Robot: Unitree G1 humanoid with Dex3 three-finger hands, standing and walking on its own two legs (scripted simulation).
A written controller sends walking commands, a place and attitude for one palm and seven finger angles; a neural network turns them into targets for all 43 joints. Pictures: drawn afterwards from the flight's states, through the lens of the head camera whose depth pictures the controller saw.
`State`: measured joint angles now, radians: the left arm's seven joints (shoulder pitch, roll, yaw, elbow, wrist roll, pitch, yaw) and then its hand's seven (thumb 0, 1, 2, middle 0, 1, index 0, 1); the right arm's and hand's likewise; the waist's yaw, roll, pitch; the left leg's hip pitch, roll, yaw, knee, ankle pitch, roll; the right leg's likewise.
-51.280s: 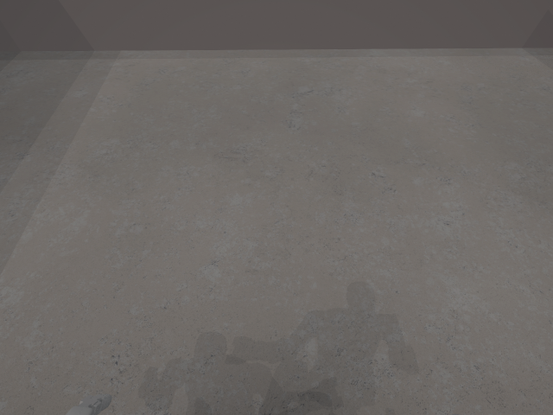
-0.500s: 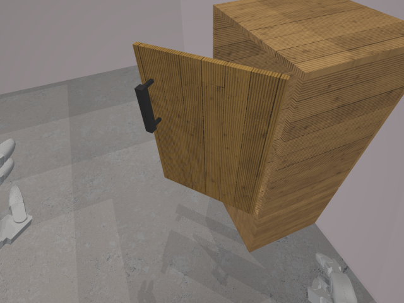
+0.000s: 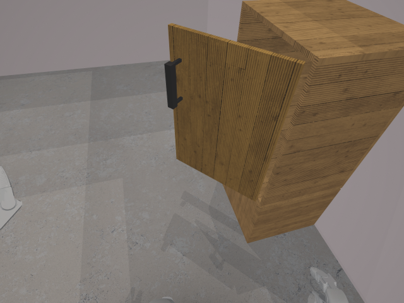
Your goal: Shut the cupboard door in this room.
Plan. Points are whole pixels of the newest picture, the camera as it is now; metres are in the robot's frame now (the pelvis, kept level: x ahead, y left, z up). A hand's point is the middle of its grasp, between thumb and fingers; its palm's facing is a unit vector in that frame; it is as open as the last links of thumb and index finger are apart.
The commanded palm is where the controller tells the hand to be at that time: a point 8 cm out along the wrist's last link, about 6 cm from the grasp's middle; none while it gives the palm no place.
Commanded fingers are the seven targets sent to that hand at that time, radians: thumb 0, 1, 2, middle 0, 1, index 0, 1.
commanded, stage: step back with the hand held close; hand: left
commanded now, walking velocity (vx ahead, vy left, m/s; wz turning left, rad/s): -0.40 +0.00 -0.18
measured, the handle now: (175, 83) +0.76 +0.13 +0.05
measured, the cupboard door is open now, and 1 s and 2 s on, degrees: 40 40 40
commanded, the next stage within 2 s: stop stepping back and stand still in 0.26 s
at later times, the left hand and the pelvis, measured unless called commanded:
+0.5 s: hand (8, 279) +0.11 +0.22 +0.20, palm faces +0.32 -0.84 -0.44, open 7.4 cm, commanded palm +0.04 +0.28 +0.20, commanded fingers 0.00 0.90 0.90 -0.20 -0.30 -0.20 -0.30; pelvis -0.13 +0.00 +0.01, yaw -7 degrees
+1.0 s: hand out of the picture +0.03 +0.26 +0.21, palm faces +0.32 -0.83 -0.47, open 7.4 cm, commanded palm -0.02 +0.32 +0.20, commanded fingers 0.00 0.90 0.90 -0.20 -0.30 -0.20 -0.30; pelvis -0.19 +0.04 +0.02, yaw -7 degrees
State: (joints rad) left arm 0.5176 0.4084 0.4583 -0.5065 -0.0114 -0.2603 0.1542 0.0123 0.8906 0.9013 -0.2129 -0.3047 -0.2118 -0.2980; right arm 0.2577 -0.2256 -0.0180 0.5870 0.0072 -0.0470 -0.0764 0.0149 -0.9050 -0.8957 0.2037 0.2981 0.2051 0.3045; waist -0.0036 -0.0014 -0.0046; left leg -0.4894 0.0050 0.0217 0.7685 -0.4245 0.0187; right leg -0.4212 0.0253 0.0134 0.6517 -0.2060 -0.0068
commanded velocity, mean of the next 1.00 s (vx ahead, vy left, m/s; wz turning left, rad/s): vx -0.02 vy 0.00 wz -0.06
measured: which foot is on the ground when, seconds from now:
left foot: down 0.00-0.42, up 0.44-0.52, down 0.54-0.98, up 1.00-1.00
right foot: down 0.00-0.12, up 0.14-0.34, down 0.36-1.00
